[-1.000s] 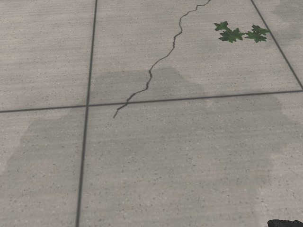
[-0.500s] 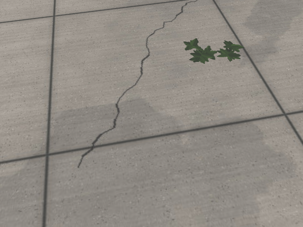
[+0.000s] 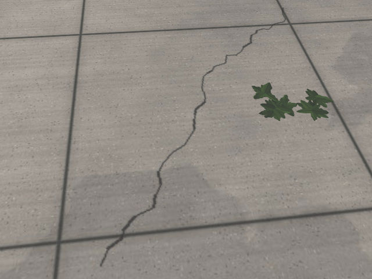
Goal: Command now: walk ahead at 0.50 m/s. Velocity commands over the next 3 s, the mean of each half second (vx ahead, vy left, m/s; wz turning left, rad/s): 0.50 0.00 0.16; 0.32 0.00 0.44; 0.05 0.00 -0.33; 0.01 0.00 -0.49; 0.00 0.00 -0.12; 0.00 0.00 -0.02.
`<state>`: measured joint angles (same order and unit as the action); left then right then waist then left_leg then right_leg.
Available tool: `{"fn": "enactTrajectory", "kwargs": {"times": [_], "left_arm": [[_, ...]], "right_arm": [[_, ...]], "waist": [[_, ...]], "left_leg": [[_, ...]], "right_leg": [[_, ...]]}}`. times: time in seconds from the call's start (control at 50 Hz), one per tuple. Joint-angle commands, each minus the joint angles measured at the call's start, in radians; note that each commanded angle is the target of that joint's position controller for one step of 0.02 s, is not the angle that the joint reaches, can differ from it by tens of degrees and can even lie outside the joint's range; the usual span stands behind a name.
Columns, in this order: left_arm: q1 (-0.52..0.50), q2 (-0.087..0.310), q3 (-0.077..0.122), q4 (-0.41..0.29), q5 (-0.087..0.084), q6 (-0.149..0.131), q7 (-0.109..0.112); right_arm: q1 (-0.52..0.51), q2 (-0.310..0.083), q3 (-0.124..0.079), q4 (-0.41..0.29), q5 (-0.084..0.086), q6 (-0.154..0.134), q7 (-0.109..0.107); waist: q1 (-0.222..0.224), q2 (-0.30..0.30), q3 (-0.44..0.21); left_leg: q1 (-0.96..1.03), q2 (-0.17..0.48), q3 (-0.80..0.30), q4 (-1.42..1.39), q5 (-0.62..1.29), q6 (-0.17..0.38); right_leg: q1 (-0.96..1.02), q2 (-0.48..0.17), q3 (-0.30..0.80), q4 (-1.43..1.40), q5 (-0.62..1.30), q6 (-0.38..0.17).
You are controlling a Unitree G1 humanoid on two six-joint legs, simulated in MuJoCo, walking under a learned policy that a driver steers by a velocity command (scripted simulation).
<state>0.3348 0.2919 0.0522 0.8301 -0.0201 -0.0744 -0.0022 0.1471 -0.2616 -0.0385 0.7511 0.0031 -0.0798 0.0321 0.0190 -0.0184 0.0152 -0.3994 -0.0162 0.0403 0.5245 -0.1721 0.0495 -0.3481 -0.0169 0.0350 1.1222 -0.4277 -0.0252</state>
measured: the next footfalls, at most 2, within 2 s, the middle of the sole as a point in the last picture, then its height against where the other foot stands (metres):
right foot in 0.40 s outside the picture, level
left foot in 0.88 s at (154, 249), level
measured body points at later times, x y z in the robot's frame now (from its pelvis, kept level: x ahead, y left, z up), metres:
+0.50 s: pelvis +0.26 -0.05 +0.00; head +0.30 -0.06 +0.45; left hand +0.42 +0.22 -0.09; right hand +0.31 -0.33 -0.14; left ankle +0.13 +0.08 -0.65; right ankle +0.34 -0.15 -0.73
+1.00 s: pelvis +0.46 +0.02 -0.01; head +0.50 +0.05 +0.44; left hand +0.46 +0.32 -0.14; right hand +0.72 -0.17 -0.10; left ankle +0.53 +0.12 -0.73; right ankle +0.42 -0.16 -0.65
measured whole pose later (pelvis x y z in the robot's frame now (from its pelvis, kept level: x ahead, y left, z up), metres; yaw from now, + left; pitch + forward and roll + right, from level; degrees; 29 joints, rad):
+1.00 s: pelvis +0.46 +0.02 -0.01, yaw +20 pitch +2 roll -1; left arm 0.16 0.30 0.07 0.86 -0.02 -0.03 0.01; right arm 0.10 -0.26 -0.06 0.69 -0.01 -0.01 0.03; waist 0.01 -0.02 0.08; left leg -0.46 -0.03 0.05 0.55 -0.12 0.08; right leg -0.39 -0.06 -0.02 1.16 -0.57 0.04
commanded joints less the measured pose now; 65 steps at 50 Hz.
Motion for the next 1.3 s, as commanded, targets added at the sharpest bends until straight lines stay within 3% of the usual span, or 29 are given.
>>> {"fn": "enactTrajectory", "kwargs": {"times": [0.02,0.1,0.2,0.28,0.34,0.38,0.4,0.42,0.44,0.46,0.5,0.52,0.6,0.66,0.72,0.8,0.84,0.86,0.88,0.9,0.92,0.94,0.96,0.98,1.0,1.06,1.14,1.2,1.3], "left_arm": [[-0.058,0.103,0.03,-0.101,0.008,-0.022,0.003],[-0.08,0.054,0.02,-0.109,0.016,0.007,0.009],[-0.24,0.022,0.005,-0.144,0.014,-0.002,-0.004],[-0.364,0.03,0.005,-0.185,0.006,-0.016,-0.023],[-0.35,0.067,0.017,-0.189,0.006,-0.031,-0.034],[-0.206,0.109,0.04,-0.147,0.011,-0.037,-0.026],[-0.047,0.162,0.062,-0.113,0.023,-0.04,-0.016],[0.08,0.258,0.085,-0.099,0.042,-0.033,-0.007],[0.113,0.225,0.077,-0.087,0.034,-0.025,-0.011],[0.05,0.15,0.055,-0.094,0.024,-0.024,-0.01],[-0.076,0.08,0.032,-0.096,0.023,-0.025,-0.009],[-0.12,0.051,0.025,-0.093,0.028,-0.03,-0.01],[-0.152,0.073,0.039,-0.063,0.036,-0.051,-0.006],[-0.142,0.094,0.046,-0.041,0.039,-0.045,0.007],[-0.149,0.124,0.053,-0.035,0.032,-0.026,0.025],[-0.123,0.165,0.067,-0.019,0.001,0.005,0.036],[-0.149,0.188,0.078,-0.027,-0.021,0.018,0.04],[-0.166,0.186,0.079,-0.032,-0.029,0.025,0.04],[-0.132,0.156,0.067,-0.021,-0.021,0.026,0.035],[-0.074,0.072,0.037,-0.037,0.039,0.022,0.025],[0.038,0.032,0.009,-0.043,0.042,0.014,0.008],[-0.011,0.125,0.031,-0.001,0.006,0.02,-0.001],[-0.076,0.115,0.03,-0.011,-0.021,0.03,-0.003],[-0.109,0.089,0.025,-0.004,-0.011,0.043,0.009],[-0.12,0.095,0.03,0.005,0.004,0.062,0.024],[-0.049,0.079,0.031,0.048,0.009,0.092,0.041],[-0.127,0.093,0.034,0.02,0.009,0.1,0.051],[-0.173,0.098,0.042,-0.007,0.004,0.113,0.048],[-0.171,0.071,0.042,-0.019,0.003,0.112,0.031]], "right_arm": [[0.087,-0.109,-0.03,-0.025,-0.016,-0.007,-0.005],[0.098,-0.131,-0.039,0.004,-0.004,-0.024,-0.011],[0.155,-0.161,-0.047,0.042,0.005,-0.012,-0.027],[0.237,-0.176,-0.052,0.083,0.02,0.006,-0.032],[0.231,-0.194,-0.062,0.091,0.024,0.019,-0.041],[0.21,-0.185,-0.06,0.089,0.022,0.027,-0.044],[0.207,-0.136,-0.042,0.076,0.009,0.026,-0.043],[0.288,-0.037,-0.014,0.045,-0.002,0.014,-0.042],[0.325,-0.046,-0.011,0.046,0.02,-0.001,-0.039],[0.261,-0.145,-0.04,0.044,0.042,-0.004,-0.039],[0.161,-0.141,-0.047,0.023,0.033,0.006,-0.042],[0.161,-0.13,-0.054,0.024,0.026,0.019,-0.043],[0.156,-0.073,-0.052,0.006,0.024,0.059,-0.041],[0.095,-0.065,-0.051,-0.022,0.017,0.06,-0.033],[-0.003,-0.036,-0.038,-0.061,0.004,0.051,-0.01],[-0.051,-0.065,-0.049,-0.113,0.003,0.064,0.017],[0.004,-0.105,-0.068,-0.117,-0.003,0.073,0.021],[0.091,-0.135,-0.085,-0.099,-0.002,0.073,0.02],[0.189,-0.18,-0.107,-0.072,-0.007,0.07,0.005],[0.225,-0.273,-0.122,-0.078,-0.014,0.07,-0.024],[0.135,-0.289,-0.1,-0.131,-0.033,0.061,-0.026],[0.135,-0.182,-0.072,-0.138,-0.026,0.063,-0.016],[0.094,-0.125,-0.051,-0.116,-0.021,0.056,-0.01],[0.046,-0.092,-0.039,-0.098,-0.012,0.051,-0.006],[-0.001,-0.066,-0.03,-0.088,-0.014,0.048,-0.009],[-0.059,-0.079,-0.034,-0.056,-0.05,0.031,-0.024],[-0.059,-0.131,-0.053,-0.025,-0.034,0.041,-0.058],[-0.051,-0.134,-0.058,-0.01,-0.025,0.063,-0.077],[-0.068,-0.137,-0.065,0.004,-0.019,0.085,-0.085]], "waist": [[-0.037,0.104,-0.075],[-0.01,0.088,-0.033],[-0.059,0.079,0.009],[-0.097,0.077,0.042],[-0.064,0.098,0.033],[0.018,0.099,-0.042],[0.084,0.063,-0.168],[0.087,-0.152,-0.334],[0.085,-0.306,-0.416],[0.087,-0.183,-0.265],[0.04,-0.091,-0.094],[0.01,-0.106,-0.052],[-0.031,-0.072,-0.004],[-0.025,-0.044,0.026],[0.002,-0.04,0.044],[0.008,-0.059,0.011],[-0.034,-0.077,-0.026],[-0.083,-0.063,-0.067],[-0.127,-0.001,-0.126],[-0.099,0.227,-0.217],[-0.011,0.312,-0.401],[-0.083,0.108,-0.456],[-0.068,0.099,-0.327],[-0.042,0.043,-0.226],[-0.019,0.065,-0.173],[0.03,0.118,-0.14],[-0.007,0.115,-0.132],[-0.028,0.117,-0.088],[-0.025,0.115,-0.087]], "left_leg": [[0.331,0.265,-0.368,-0.292,0.085,0.184],[0.242,0.247,-0.249,-0.373,0.21,0.206],[0.252,0.201,-0.127,-0.396,0.224,0.161],[0.298,0.224,-0.165,-0.352,0.167,0.155],[0.35,0.258,-0.221,-0.28,0.169,0.13],[0.326,0.214,-0.204,-0.125,0.311,0.095],[0.22,0.152,-0.161,0.094,0.266,0.06],[-0.119,0.014,-0.068,0.472,-0.073,-0.012],[-0.299,-0.024,-0.143,0.677,-0.427,-0.028],[-0.379,0.036,-0.181,0.767,-0.37,-0.024],[-0.349,0.112,-0.144,0.719,-0.21,-0.02],[-0.305,0.139,-0.151,0.672,-0.159,-0.022],[-0.267,0.159,-0.149,0.607,-0.041,-0.04],[-0.299,0.151,-0.141,0.452,0.089,-0.052],[-0.203,0.12,-0.048,0.242,0.214,-0.052],[-0.16,0.087,-0.008,0.129,0.156,-0.022],[-0.081,0.041,0.027,0.099,0.056,0.015],[0.025,0.005,0.044,0.037,0.075,0.042],[0.208,-0.023,0.022,-0.061,0.232,0.076],[0.478,0.199,-0.251,-0.013,0.751,0.151],[0.678,0.461,-0.654,-0.044,0.896,0.393],[0.582,0.42,-0.548,-0.098,0.732,0.355],[0.489,0.365,-0.409,-0.109,0.596,0.298],[0.36,0.306,-0.329,-0.142,0.456,0.239],[0.241,0.278,-0.272,-0.18,0.366,0.207],[0.068,0.239,-0.154,-0.253,0.329,0.196],[0.142,0.281,-0.141,-0.277,0.179,0.208],[0.186,0.318,-0.162,-0.31,0.012,0.212],[0.246,0.33,-0.094,-0.267,0.107,0.193]], "right_leg": [[-0.33,-0.11,0.043,0.037,0.121,0.0],[-0.317,-0.124,0.025,-0.095,0.207,0.035],[-0.295,-0.098,-0.004,-0.402,0.461,0.042],[-0.251,-0.056,-0.006,-0.548,0.484,0.042],[-0.182,-0.04,0.01,-0.618,0.406,0.018],[0.041,-0.009,-0.024,-0.666,0.361,-0.015],[0.298,-0.082,0.031,-0.626,0.386,-0.059],[0.682,-0.33,0.362,-0.633,0.327,-0.168],[0.74,-0.421,0.68,-0.781,0.134,-0.25],[0.623,-0.389,0.576,-0.812,0.029,-0.21],[0.366,-0.312,0.334,-0.87,0.114,-0.158],[0.28,-0.277,0.245,-0.906,0.182,-0.144],[0.184,-0.261,0.057,-0.985,0.376,-0.155],[0.211,-0.247,-0.06,-0.987,0.512,-0.152],[0.191,-0.213,-0.191,-0.944,0.705,-0.127],[0.314,-0.256,-0.215,-0.839,0.822,-0.106],[0.35,-0.263,-0.219,-0.709,0.974,-0.083],[0.343,-0.241,-0.234,-0.575,0.997,-0.06],[0.274,-0.182,-0.247,-0.382,0.883,-0.017],[0.009,-0.102,-0.248,-0.064,0.266,0.044],[-0.228,0.042,-0.09,0.24,-0.323,0.092],[-0.201,-0.019,0.048,0.252,-0.25,0.081],[-0.242,-0.061,0.03,0.199,-0.207,0.065],[-0.235,-0.096,0.023,0.101,-0.16,0.064],[-0.174,-0.116,0.033,0.022,-0.106,0.069],[0.001,-0.094,0.018,-0.098,0.008,0.091],[-0.046,-0.091,0.002,-0.201,0.05,0.091],[-0.123,-0.097,-0.005,-0.191,0.03,0.089],[-0.081,-0.074,-0.059,-0.298,0.005,0.07]]}}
